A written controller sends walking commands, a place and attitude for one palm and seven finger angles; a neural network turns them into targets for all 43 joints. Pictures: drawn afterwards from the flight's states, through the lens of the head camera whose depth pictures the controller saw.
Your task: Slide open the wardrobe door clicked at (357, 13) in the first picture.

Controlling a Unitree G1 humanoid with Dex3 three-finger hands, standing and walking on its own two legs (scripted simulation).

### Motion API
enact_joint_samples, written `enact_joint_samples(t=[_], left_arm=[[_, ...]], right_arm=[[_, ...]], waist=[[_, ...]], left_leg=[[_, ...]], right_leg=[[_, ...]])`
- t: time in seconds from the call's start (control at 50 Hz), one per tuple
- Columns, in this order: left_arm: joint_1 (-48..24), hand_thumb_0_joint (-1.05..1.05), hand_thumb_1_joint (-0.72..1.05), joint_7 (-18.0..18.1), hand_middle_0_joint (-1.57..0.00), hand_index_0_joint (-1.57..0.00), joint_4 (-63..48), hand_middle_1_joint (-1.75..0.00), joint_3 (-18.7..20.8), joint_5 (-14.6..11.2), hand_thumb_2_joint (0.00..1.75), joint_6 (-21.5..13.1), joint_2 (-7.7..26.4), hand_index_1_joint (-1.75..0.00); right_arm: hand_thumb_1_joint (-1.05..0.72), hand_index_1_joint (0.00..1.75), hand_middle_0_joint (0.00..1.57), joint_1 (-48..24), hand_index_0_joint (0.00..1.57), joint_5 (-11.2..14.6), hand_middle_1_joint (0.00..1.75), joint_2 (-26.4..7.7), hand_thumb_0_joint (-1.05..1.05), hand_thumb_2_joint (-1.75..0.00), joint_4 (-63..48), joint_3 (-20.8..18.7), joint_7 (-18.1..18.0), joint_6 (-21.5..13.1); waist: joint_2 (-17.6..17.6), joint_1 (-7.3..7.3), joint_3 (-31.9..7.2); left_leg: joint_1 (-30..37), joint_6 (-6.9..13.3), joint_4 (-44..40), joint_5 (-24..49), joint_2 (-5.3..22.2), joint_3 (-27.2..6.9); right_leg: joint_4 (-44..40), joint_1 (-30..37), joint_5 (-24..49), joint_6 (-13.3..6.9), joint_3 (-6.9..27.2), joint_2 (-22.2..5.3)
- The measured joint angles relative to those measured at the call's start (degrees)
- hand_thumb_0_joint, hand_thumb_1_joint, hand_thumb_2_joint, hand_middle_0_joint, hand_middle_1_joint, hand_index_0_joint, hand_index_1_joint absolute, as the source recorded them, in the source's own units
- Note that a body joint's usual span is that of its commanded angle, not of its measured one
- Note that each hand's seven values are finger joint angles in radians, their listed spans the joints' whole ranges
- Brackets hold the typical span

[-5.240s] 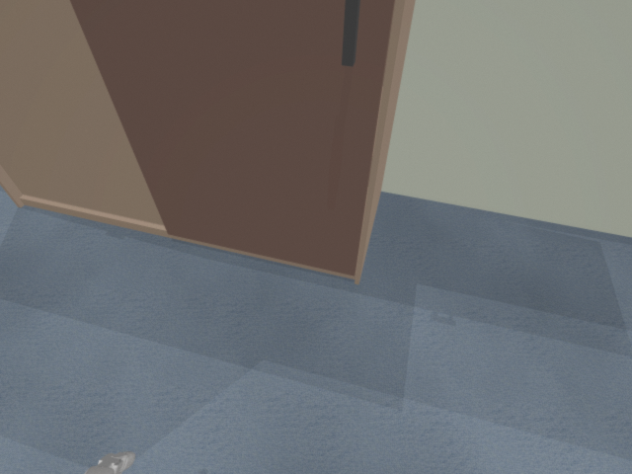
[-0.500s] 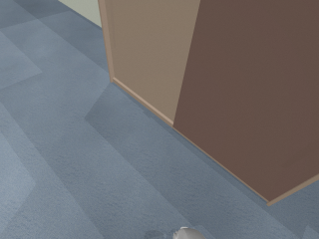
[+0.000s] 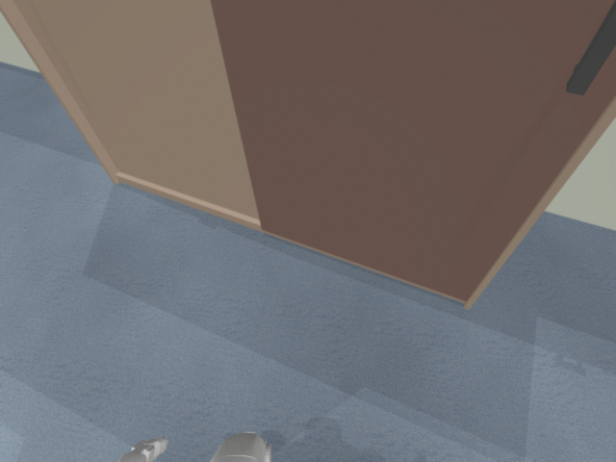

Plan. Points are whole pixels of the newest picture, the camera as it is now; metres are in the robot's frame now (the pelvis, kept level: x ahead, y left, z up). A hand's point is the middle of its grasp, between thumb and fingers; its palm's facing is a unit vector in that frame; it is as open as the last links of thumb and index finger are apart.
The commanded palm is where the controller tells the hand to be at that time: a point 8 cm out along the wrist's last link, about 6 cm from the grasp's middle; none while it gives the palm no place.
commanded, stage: turn to face it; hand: right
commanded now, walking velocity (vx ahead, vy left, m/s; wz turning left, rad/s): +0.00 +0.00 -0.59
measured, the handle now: (602, 37) +0.67 -0.40 +0.18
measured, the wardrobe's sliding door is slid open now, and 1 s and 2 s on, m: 0.00 0.00 0.00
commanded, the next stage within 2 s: take the last steps up to it in 0.48 s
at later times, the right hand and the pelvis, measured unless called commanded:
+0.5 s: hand out of the picture +0.00 -0.18 -0.16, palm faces +0.28 +0.93 -0.24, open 7.3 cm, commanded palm none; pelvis -0.01 +0.03 +0.00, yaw -16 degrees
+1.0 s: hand out of the picture +0.02 -0.21 -0.16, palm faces +0.34 +0.92 -0.18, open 7.3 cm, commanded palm none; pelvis +0.03 -0.01 +0.01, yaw -20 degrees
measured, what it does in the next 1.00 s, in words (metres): steps on the spot, turning right: left foot, then right foot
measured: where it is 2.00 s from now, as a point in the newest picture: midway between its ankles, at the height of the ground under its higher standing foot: (359, 430)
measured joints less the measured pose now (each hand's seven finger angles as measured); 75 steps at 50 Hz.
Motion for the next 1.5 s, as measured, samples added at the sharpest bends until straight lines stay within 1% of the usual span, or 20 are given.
enact_joint_samples(t=[0.12, 0.18, 0.22, 0.24, 0.3, 0.36, 0.5, 0.56, 0.58, 0.64, 0.7, 0.74, 0.9, 1.06, 1.1, 1.14, 1.18, 1.24, 1.36, 1.5], left_arm=[[1.73, 0.00, 0.91, -0.21, -0.21, -0.20, 0.47, -0.30, 0.46, 0.25, 0.90, 0.89, 0.05, -0.30], [2.67, 0.00, 0.91, -0.26, -0.21, -0.20, 0.67, -0.30, 1.00, 0.06, 0.90, 1.46, 0.46, -0.30], [2.97, 0.00, 0.91, -0.30, -0.21, -0.20, 0.86, -0.30, 1.67, -0.29, 0.90, 1.75, 1.21, -0.30], [3.05, 0.00, 0.91, -0.25, -0.21, -0.20, 1.03, -0.30, 2.01, -0.21, 0.90, 2.09, 1.60, -0.30], [3.20, 0.00, 0.91, -0.60, -0.20, -0.20, 1.82, -0.30, 2.62, 0.07, 0.90, 2.96, 2.42, -0.30], [3.13, 0.00, 0.91, -0.94, -0.20, -0.20, 2.31, -0.30, 2.53, 0.11, 0.90, 3.10, 2.60, -0.30], [1.16, 0.00, 0.91, -0.72, -0.20, -0.20, 3.18, -0.30, 1.45, -0.44, 0.90, 2.96, 1.75, -0.30], [0.13, 0.00, 0.91, -0.51, -0.20, -0.20, 2.89, -0.30, 0.74, -0.64, 0.90, 1.92, 1.21, -0.30], [-0.04, 0.00, 0.91, -0.51, -0.20, -0.20, 2.70, -0.30, 0.54, -0.59, 0.90, 1.32, 1.04, -0.30], [-0.87, 0.00, 0.91, -0.11, -0.20, -0.20, 2.67, -0.30, -0.35, -0.13, 0.90, 0.08, -0.59, -0.30], [-0.17, 0.00, 0.91, 0.64, -0.20, -0.20, 2.92, -0.30, -1.14, 0.10, 0.90, -0.77, -1.72, -0.30], [0.89, 0.00, 0.91, 0.89, -0.20, -0.20, 3.38, -0.30, -1.50, 0.05, 0.90, -1.46, -2.39, -0.30], [7.72, 0.00, 0.93, 1.49, -0.21, -0.20, 6.89, -0.30, -1.01, -0.09, 0.90, -3.23, -3.13, -0.30], [14.18, 0.00, 0.92, 1.47, -0.21, -0.20, 11.67, -0.30, -0.51, 0.35, 0.90, -2.64, -2.75, -0.30], [15.69, 0.00, 0.91, 1.39, -0.21, -0.20, 12.69, -0.30, -0.49, 0.05, 0.90, -2.62, -2.78, -0.30], [15.89, 0.00, 0.91, 1.06, -0.20, -0.20, 13.66, -0.30, -0.38, -0.07, 0.90, -1.68, -2.66, -0.30], [15.14, 0.01, 0.91, 0.52, -0.20, -0.20, 14.13, -0.30, 0.01, 0.07, 0.90, -0.87, -2.67, -0.30], [13.13, 0.01, 0.91, 0.05, -0.20, -0.20, 13.04, -0.30, 0.67, 0.40, 0.90, -0.78, -2.55, -0.30], [7.65, 0.00, 0.91, -0.62, -0.20, -0.19, 9.70, -0.30, 1.15, 0.35, 0.90, -1.24, -2.38, -0.29], [0.72, 0.00, 0.91, -1.26, -0.20, -0.19, 7.27, -0.30, 0.53, -0.03, 0.90, -2.03, -2.79, -0.29]], right_arm=[[-0.91, 0.30, 0.19, -3.15, 0.20, 0.31, 0.30, 1.71, 0.01, -0.90, -2.22, 0.78, -0.17, -0.53], [-0.91, 0.30, 0.19, -3.45, 0.20, 0.44, 0.30, 2.60, 0.01, -0.90, -3.51, 1.49, -0.18, -1.69], [-0.91, 0.30, 0.19, -3.23, 0.20, -0.10, 0.30, 3.52, 0.00, -0.90, -3.94, 2.04, -0.35, -2.86], [-0.91, 0.30, 0.20, -3.02, 0.20, -0.24, 0.30, 4.08, 0.00, -0.90, -3.98, 2.40, -0.38, -3.07], [-0.91, 0.30, 0.20, -1.61, 0.21, -0.40, 0.30, 5.37, 0.00, -0.90, -3.70, 2.85, -0.61, -2.92], [-0.91, 0.30, 0.20, -0.23, 0.21, -0.67, 0.30, 5.77, 0.00, -0.90, -2.71, 2.97, -0.76, -2.76], [-0.91, 0.30, 0.20, 2.78, 0.21, -1.20, 0.30, 4.76, 0.00, -0.90, 0.06, 2.75, -0.50, -2.87], [-0.91, 0.30, 0.20, 4.22, 0.21, -0.98, 0.30, 3.57, 0.00, -0.90, 1.68, 2.17, -0.52, -2.47], [-0.91, 0.30, 0.20, 4.78, 0.21, -0.71, 0.30, 3.05, 0.00, -0.90, 2.19, 1.91, -0.53, -2.17], [-0.91, 0.30, 0.20, 5.16, 0.21, -0.30, 0.30, 1.43, 0.01, -0.90, 4.50, 1.21, -0.95, -0.34], [-0.91, 0.30, 0.19, 5.24, 0.20, -0.50, 0.30, 1.04, 0.01, -0.90, 6.47, 0.99, -0.30, 0.19], [-0.91, 0.30, 0.19, 5.34, 0.20, -0.68, 0.30, 1.11, 0.01, -0.90, 7.01, 1.09, 0.30, -0.33], [-0.91, 0.30, 0.19, 3.93, 0.20, -0.98, 0.30, 3.21, 0.01, -0.90, 7.25, 1.85, 1.30, -1.81], [-0.91, 0.30, 0.19, 0.56, 0.20, -0.81, 0.30, 5.95, 0.01, -0.90, 6.19, 2.00, 1.84, -3.29], [-0.91, 0.30, 0.19, 0.03, 0.20, -0.95, 0.30, 6.32, 0.01, -0.90, 5.85, 2.00, 1.73, -4.84], [-0.91, 0.30, 0.19, 0.05, 0.20, -0.74, 0.30, 7.17, 0.00, -0.90, 5.68, 2.21, 1.38, -6.06], [-0.91, 0.30, 0.19, 1.59, 0.20, -0.47, 0.30, 7.72, 0.00, -0.90, 5.80, 2.18, 0.81, -6.64], [-0.94, 0.30, 0.20, 4.45, 0.21, -0.35, 0.30, 7.36, -0.01, -0.90, 6.92, 1.47, -0.42, -6.84], [-0.94, 0.30, 0.20, 10.32, 0.20, -0.67, 0.30, 7.85, 0.00, -0.90, 10.79, 2.46, -0.32, -7.19], [-0.92, 0.30, 0.20, 14.95, 0.20, -0.97, 0.30, 9.08, 0.00, -0.90, 13.93, 2.93, -0.26, -6.91]], waist=[[-1.95, 1.57, -0.40], [-2.94, 2.01, -1.04], [-4.16, 2.07, -1.13], [-4.64, 2.28, -1.08], [-4.80, 2.18, -1.31], [-3.88, 2.10, -1.31], [-0.93, 0.10, -0.34], [0.14, -0.60, -0.24], [0.53, -0.72, -0.42], [2.53, -1.66, -0.14], [1.81, -1.56, -1.07], [1.26, -1.43, -1.81], [-0.06, 0.24, -4.18], [-1.72, 2.49, -3.92], [-2.30, 2.51, -3.66], [-3.48, 2.25, -3.28], [-3.29, 1.52, -3.75], [-3.02, 1.19, -4.56], [-2.61, 0.44, -5.00], [-1.54, -2.67, -3.30]], left_leg=[[4.06, 0.30, -11.71, 0.00, -2.08, -1.33], [9.65, 0.89, -24.16, 5.85, -3.34, -0.65], [10.88, 5.11, -26.43, 8.53, -3.55, 0.74], [11.04, 5.99, -25.69, 7.83, -3.21, 1.67], [12.93, 6.27, -26.94, 7.19, -2.00, 3.53], [14.45, 6.05, -28.86, 7.95, -0.86, 4.99], [14.76, 4.99, -29.21, 8.08, 1.47, 7.67], [13.69, 3.76, -26.78, 6.93, 2.36, 8.70], [12.87, 3.22, -24.93, 6.04, 2.78, 8.91], [8.83, 2.45, -13.86, -3.36, 1.95, 4.44], [5.35, 2.61, -3.42, -2.99, -0.02, 2.32], [4.12, 2.57, -0.55, -0.50, -0.42, 1.99], [3.38, 2.38, -6.77, 4.52, -0.18, 1.22], [8.41, 3.33, -24.78, 7.49, -1.35, 2.93], [10.85, 4.89, -28.87, 10.96, -2.18, 3.61], [11.46, 6.97, -26.94, 10.14, -2.93, 5.07], [13.44, 7.80, -28.49, 9.28, -3.26, 5.50], [17.35, 7.69, -33.83, 10.50, -3.87, 6.06], [23.23, 7.24, -40.63, 10.87, -4.50, 6.70], [27.23, 4.53, -39.77, 6.15, -3.62, 7.02]], right_leg=[[0.12, -0.74, 0.81, 0.85, 3.94, 1.37], [3.02, -2.42, -0.30, 1.95, 5.89, 2.15], [9.77, -5.19, -5.66, 2.55, 6.15, 2.39], [15.68, -7.14, -9.52, 2.76, 5.67, 2.67], [31.65, -11.75, -10.79, 3.49, 2.71, 2.03], [36.23, -12.70, -8.73, 4.50, 0.37, 0.04], [20.32, -6.21, -11.15, 4.90, -2.35, -2.12], [8.39, -1.23, -6.08, 4.29, -3.84, -1.92], [4.53, 0.31, -2.28, 3.36, -4.20, -1.81], [5.29, 0.59, -3.81, -0.04, -4.93, -0.79], [1.95, 2.48, -3.16, -0.88, -4.25, -0.88], [-1.24, 4.13, -1.57, -1.05, -3.79, -0.70], [-9.19, 9.41, 1.20, -1.52, -2.40, 0.78], [-6.35, 11.66, -3.37, 0.45, -2.22, 0.43], [0.70, 9.47, -7.41, 0.88, -1.92, -0.27], [14.24, 4.12, -12.29, 0.25, -1.41, -1.23], [25.99, -1.90, -10.64, 0.01, -1.96, -1.85], [32.07, -9.03, -3.86, 0.98, -3.02, -4.14], [25.06, -15.54, 3.14, 2.99, -4.20, -7.34], [10.16, -12.14, 3.31, 2.09, -6.28, -6.37]])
